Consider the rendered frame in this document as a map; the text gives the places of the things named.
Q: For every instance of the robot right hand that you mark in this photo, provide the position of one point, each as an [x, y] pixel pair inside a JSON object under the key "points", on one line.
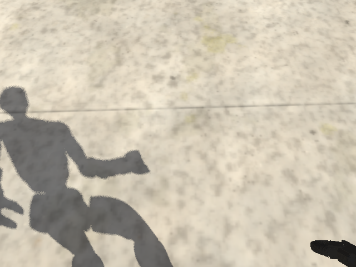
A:
{"points": [[344, 251]]}

